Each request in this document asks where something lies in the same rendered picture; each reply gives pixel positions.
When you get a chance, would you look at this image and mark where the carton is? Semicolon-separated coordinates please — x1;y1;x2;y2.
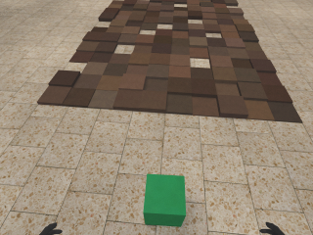
143;173;186;227

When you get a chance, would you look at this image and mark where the robot right hand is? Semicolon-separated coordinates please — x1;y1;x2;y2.
259;222;285;235

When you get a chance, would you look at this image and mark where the robot left hand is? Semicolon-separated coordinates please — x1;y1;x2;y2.
39;222;63;235

